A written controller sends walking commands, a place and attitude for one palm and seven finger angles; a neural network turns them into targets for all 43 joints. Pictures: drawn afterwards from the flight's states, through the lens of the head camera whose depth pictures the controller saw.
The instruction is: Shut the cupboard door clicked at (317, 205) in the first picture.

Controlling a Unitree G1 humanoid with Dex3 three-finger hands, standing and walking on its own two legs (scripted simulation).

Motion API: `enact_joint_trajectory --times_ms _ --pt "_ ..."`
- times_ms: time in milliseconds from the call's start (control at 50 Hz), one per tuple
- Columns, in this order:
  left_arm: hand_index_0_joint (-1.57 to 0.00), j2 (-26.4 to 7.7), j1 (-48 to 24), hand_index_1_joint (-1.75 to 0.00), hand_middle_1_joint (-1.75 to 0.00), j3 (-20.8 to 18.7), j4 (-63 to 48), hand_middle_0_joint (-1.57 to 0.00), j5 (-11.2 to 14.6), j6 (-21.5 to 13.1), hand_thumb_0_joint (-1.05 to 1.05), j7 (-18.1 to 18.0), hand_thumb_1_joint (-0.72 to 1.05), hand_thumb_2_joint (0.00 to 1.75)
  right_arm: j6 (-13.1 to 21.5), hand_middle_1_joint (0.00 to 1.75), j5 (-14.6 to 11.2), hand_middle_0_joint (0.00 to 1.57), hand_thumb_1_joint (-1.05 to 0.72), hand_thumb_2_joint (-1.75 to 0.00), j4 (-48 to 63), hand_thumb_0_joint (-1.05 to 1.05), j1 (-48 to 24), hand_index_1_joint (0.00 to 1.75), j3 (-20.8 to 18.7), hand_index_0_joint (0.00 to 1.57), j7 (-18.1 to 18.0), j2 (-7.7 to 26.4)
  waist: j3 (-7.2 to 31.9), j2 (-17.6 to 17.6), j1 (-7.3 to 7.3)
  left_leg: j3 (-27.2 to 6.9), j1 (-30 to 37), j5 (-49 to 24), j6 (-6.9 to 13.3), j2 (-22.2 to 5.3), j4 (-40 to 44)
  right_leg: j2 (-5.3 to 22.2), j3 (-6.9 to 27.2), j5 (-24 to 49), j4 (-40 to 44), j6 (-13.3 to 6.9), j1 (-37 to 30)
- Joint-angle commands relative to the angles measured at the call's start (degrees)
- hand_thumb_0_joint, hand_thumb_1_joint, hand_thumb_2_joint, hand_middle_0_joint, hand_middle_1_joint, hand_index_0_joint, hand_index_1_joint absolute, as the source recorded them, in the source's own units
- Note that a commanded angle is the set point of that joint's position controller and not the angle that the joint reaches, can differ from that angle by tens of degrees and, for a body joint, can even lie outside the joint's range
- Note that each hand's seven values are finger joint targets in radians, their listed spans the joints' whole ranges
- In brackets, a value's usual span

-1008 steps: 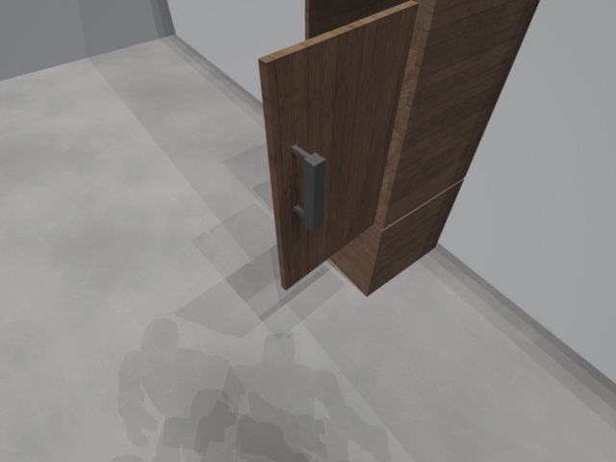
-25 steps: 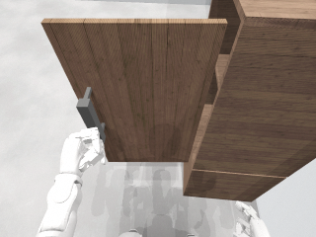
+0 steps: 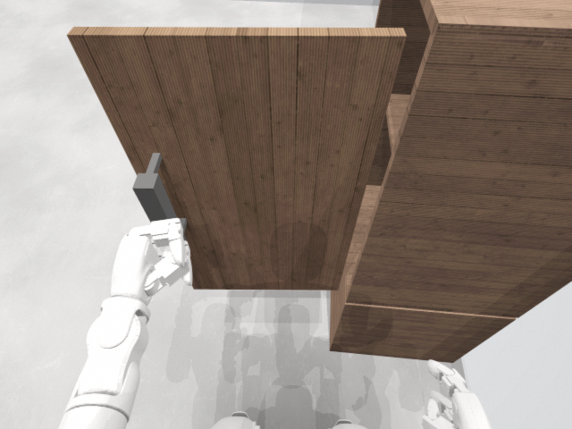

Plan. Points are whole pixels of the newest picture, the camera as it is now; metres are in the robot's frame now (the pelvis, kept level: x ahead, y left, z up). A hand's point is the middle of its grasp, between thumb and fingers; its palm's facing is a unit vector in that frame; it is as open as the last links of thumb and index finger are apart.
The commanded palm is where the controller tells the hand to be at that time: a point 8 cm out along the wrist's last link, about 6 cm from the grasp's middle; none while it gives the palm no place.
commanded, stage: push the door shut along its arc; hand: left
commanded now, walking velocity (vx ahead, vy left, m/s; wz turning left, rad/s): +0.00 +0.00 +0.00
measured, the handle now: (167, 207) +0.42 +0.19 +0.06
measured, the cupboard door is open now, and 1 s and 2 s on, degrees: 95 75 58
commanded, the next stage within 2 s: pull the fist back off the door in 1.68 s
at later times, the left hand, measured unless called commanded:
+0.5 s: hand (188, 221) +0.39 +0.16 +0.06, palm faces -0.13 -0.99 -0.05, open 3.1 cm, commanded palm +0.39 +0.19 +0.07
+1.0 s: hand (217, 194) +0.44 +0.12 +0.06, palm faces -0.30 -0.95 -0.03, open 3.1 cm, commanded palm +0.45 +0.16 +0.07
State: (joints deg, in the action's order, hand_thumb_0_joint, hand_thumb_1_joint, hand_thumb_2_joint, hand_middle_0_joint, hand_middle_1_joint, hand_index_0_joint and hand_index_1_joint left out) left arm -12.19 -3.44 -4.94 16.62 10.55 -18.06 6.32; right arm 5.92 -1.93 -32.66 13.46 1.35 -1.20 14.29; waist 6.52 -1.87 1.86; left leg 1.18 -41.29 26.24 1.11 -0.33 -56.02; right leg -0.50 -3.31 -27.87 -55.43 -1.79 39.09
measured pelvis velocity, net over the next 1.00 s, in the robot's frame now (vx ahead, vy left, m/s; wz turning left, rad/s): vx -0.02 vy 0.02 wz -0.01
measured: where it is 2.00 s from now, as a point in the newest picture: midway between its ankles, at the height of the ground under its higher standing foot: outside the picture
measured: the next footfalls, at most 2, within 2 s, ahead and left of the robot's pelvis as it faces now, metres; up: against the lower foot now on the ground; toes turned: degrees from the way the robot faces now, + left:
none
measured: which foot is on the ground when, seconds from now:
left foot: down 0.00-1.00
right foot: down 0.00-1.00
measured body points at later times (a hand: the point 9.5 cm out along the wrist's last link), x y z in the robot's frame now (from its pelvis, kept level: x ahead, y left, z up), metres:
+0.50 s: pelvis -0.01 +0.00 +0.00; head +0.06 +0.01 +0.44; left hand +0.39 +0.21 +0.07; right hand +0.09 -0.26 -0.11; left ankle +0.01 +0.11 -0.68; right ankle +0.00 -0.10 -0.68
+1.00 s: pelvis -0.02 +0.02 -0.01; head +0.08 +0.03 +0.43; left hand +0.45 +0.17 +0.07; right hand +0.03 -0.25 -0.13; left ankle +0.01 +0.11 -0.68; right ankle +0.00 -0.10 -0.68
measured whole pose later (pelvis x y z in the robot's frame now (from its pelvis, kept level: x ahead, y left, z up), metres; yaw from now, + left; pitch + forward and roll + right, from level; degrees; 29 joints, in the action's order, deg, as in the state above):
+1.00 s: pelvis -0.02 +0.02 -0.01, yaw +0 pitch +17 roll -2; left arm -19.3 -46.0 -8.8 60.6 9.0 -21.4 19.7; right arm 2.1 -1.7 -37.4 19.3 1.6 -0.5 15.5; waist 5.6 -1.8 7.5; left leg 1.3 -51.3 25.0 2.6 0.0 -59.4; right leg -0.1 -3.3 -26.0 -57.6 -0.7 48.4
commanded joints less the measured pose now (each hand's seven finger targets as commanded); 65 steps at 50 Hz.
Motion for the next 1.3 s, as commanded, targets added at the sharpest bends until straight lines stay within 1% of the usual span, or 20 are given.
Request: enact_joint_trajectory --times_ms 0,80,140,200,340,380,500,560,580,720,740,800,860,980,1040,1080,1140,1200,1260,1280 --pt "-1.30 -9.56 -19.97 -1.50 -1.50 -4.78 -7.78 -1.30 0.97 -3.43 0.00 1.80 0.90 0.90 2.25 0.30 -0.66 0.20 -0.90 -0.90 6.81 0.00 -0.90 0.30 -3.07 0.20 -0.49 7.54 14.99 0.68 1.41 -1.94 9.31 -13.70 0.41 0.26 7.32 0.19 3.07 16.70 8.93 0.84 -6.05" --pt "-1.30 -8.83 -24.04 -1.50 -1.50 -3.70 -3.91 -1.30 1.64 -2.87 0.00 3.78 0.90 0.90 1.96 0.30 -0.88 0.20 -0.90 -0.90 6.49 0.00 0.01 0.30 -3.06 0.20 -0.41 7.71 15.64 0.51 1.90 -1.93 9.86 -14.57 0.47 0.32 7.31 0.30 3.12 17.96 9.31 0.88 -6.33" --pt "-1.30 -10.89 -28.77 -1.50 -1.50 -4.94 0.30 -1.30 1.71 -2.95 0.00 4.97 0.90 0.90 1.57 0.30 -0.96 0.20 -0.90 -0.90 5.56 0.00 0.88 0.30 -3.09 0.20 -0.62 8.25 14.46 3.55 3.00 -2.08 8.36 -13.19 0.71 0.21 7.11 0.37 3.55 16.82 9.84 1.19 -5.73" --pt "-1.30 -9.75 -34.58 -1.50 -1.50 -2.97 2.49 -1.30 1.53 -3.57 0.00 6.57 0.90 0.90 1.48 0.30 -1.10 0.20 -0.90 -0.90 4.73 0.00 1.68 0.30 -3.26 0.20 -0.62 8.39 15.50 0.83 3.77 -2.48 9.89 -13.11 0.63 0.25 6.95 0.38 3.15 15.94 9.49 0.85 -3.74" --pt "-1.30 -8.20 -45.06 -1.50 -1.50 0.06 9.17 -1.30 0.92 -4.01 0.00 8.65 0.90 0.90 0.81 0.30 -1.19 0.20 -0.90 -0.90 3.18 0.00 3.65 0.30 -3.51 0.20 -0.47 8.95 16.52 0.03 5.60 -3.61 11.47 -11.78 0.87 0.29 6.67 0.07 2.56 13.55 9.40 0.59 0.03" --pt "-1.30 -11.10 -48.76 -1.50 -1.50 -2.16 12.66 -1.30 0.79 -4.33 0.00 9.09 0.90 0.90 0.42 0.30 -1.17 0.20 -0.90 -0.90 2.44 0.00 4.29 0.30 -3.55 0.20 -0.57 9.37 15.93 1.90 5.84 -3.75 10.07 -10.19 1.01 0.33 6.61 0.03 2.79 11.96 9.69 0.62 0.22" --pt "-1.30 -10.96 -56.30 -1.50 -1.50 -1.44 18.32 -1.30 0.44 -5.04 0.00 11.53 0.90 0.90 -0.32 0.30 -1.13 0.20 -0.90 -0.90 1.41 0.00 6.05 0.30 -3.72 0.20 -0.46 9.80 19.60 -0.69 6.71 -4.67 13.33 -12.36 0.89 0.17 5.96 -0.29 1.99 12.69 8.58 0.05 3.07" --pt "-1.30 -11.76 -56.70 -1.50 -1.50 -2.30 20.28 -1.30 0.63 -5.49 0.00 12.53 0.90 0.90 -0.79 0.30 -1.01 0.20 -0.90 -0.90 1.48 0.00 6.73 0.30 -3.70 0.20 -0.22 9.97 20.65 -1.91 6.13 -4.99 14.42 -14.81 0.73 0.08 5.92 -0.41 1.71 14.28 7.93 -0.26 3.38" --pt "-1.30 -10.50 -57.15 -1.50 -1.50 -1.50 20.46 -1.30 0.84 -5.56 0.00 12.73 0.90 0.90 -0.85 0.30 -0.93 0.20 -0.90 -0.90 1.63 0.00 6.80 0.30 -3.64 0.20 -0.02 9.79 20.67 -2.25 6.29 -5.08 14.94 -15.11 0.70 0.15 5.98 -0.47 1.45 14.25 7.89 -0.28 3.83" --pt "-1.30 -13.79 -63.83 -1.50 -1.50 -3.67 24.28 -1.30 -0.27 -7.18 0.00 12.78 0.90 0.90 -1.81 0.30 -0.66 0.20 -0.90 -0.90 0.92 0.00 8.43 0.30 -3.60 0.20 0.01 10.37 19.77 -2.11 7.22 -5.89 14.08 -13.35 0.78 -0.19 5.89 -0.82 1.14 11.86 7.14 -0.42 6.64" --pt "-1.30 -11.94 -66.58 -1.50 -1.50 -1.77 24.58 -1.30 -0.45 -7.40 0.00 13.01 0.90 0.90 -1.80 0.30 -0.67 0.20 -0.90 -0.90 0.65 0.00 8.52 0.30 -3.54 0.20 0.06 10.10 19.86 -2.35 8.38 -6.10 15.19 -13.23 0.81 -0.29 5.69 -0.89 1.02 11.68 7.14 -0.29 8.16" --pt "-1.30 -12.16 -67.89 -1.50 -1.50 -2.41 27.12 -1.30 -0.36 -7.30 0.00 13.52 0.90 0.90 -1.90 0.30 -0.48 0.20 -0.90 -0.90 0.30 0.00 9.26 0.30 -3.67 0.20 0.16 10.36 20.98 -2.00 8.39 -6.45 15.36 -12.95 0.67 -0.35 5.52 -0.98 0.92 11.19 6.86 -0.38 8.83" --pt "-1.30 -14.96 -70.83 -1.50 -1.50 -4.84 29.16 -1.30 -0.44 -7.15 0.00 13.67 0.90 0.90 -2.16 0.30 -0.23 0.20 -0.90 -0.90 -0.13 0.00 10.21 0.30 -3.57 0.20 0.01 10.77 21.95 -2.44 8.48 -6.84 14.99 -13.39 0.60 -0.45 5.09 -1.06 0.84 11.34 6.13 -0.49 9.41" --pt "-1.30 -16.04 -74.77 -1.50 -1.50 -5.09 32.92 -1.30 -1.49 -6.85 0.00 14.40 0.90 0.90 -2.48 0.30 0.17 0.20 -0.90 -0.90 -0.67 0.00 11.67 0.30 -3.47 0.20 0.32 10.91 22.27 -2.21 9.59 -6.73 12.93 -13.48 0.91 -0.44 3.74 -1.30 1.15 11.35 5.60 -0.42 10.52" --pt "-1.30 -17.17 -74.99 -1.50 -1.50 -6.49 33.22 -1.30 -1.60 -6.60 0.00 14.95 0.90 0.90 -2.54 0.30 0.35 0.20 -0.90 -0.90 -0.31 0.00 12.46 0.30 -3.57 0.20 0.42 11.02 25.48 -4.07 9.10 -6.77 14.35 -16.22 0.83 -0.44 2.96 -1.44 1.07 12.86 4.72 -0.57 10.53" --pt "-1.30 -19.16 -75.83 -1.50 -1.50 -8.25 35.39 -1.30 -1.70 -5.75 0.00 15.04 0.90 0.90 -2.84 0.30 0.52 0.20 -0.90 -0.90 -0.55 0.00 13.25 0.30 -3.50 0.20 0.46 11.14 24.40 -1.65 9.55 -6.33 11.69 -16.29 1.09 -0.46 2.21 -1.50 1.42 13.76 4.74 -0.32 9.55" --pt "-1.30 -19.88 -74.72 -1.50 -1.50 -8.80 36.35 -1.30 -2.56 -5.12 0.00 15.44 0.90 0.90 -3.28 0.30 0.74 0.20 -0.90 -0.90 0.07 0.00 13.85 0.30 -3.39 0.20 0.84 11.03 26.29 -3.81 8.90 -6.04 11.24 -18.99 1.00 -0.34 1.28 -1.62 1.52 16.03 3.55 -0.42 9.15" --pt "-1.30 -22.33 -74.86 -1.50 -1.50 -10.70 35.72 -1.30 -3.02 -4.49 0.00 15.84 0.90 0.90 -3.86 0.30 0.86 0.20 -0.90 -0.90 0.51 0.00 14.84 0.30 -3.71 0.20 1.04 11.18 27.19 -2.33 8.95 -5.36 9.11 -19.89 1.29 -0.32 0.58 -1.66 2.04 18.15 3.29 -0.21 7.10" --pt "-1.30 -18.00 -78.45 -1.50 -1.50 -6.83 37.38 -1.30 -2.73 -3.65 0.00 16.84 0.90 0.90 -4.24 0.30 0.68 0.20 -0.90 -0.90 -0.03 0.00 15.07 0.30 -3.81 0.20 1.07 10.92 24.82 -1.39 11.04 -5.22 8.42 -18.33 1.60 -0.34 -0.25 -2.01 1.94 17.22 3.79 0.20 9.74" --pt "-1.30 -20.40 -79.76 -1.50 -1.50 -8.46 37.31 -1.30 -2.83 -3.46 0.00 16.74 0.90 0.90 -4.30 0.30 0.73 0.20 -0.90 -0.90 -0.51 0.00 15.62 0.30 -3.92 0.20 0.86 11.28 24.41 -0.91 11.17 -5.19 7.57 -17.57 1.72 -0.44 -0.56 -2.05 2.09 16.84 3.91 0.14 9.45"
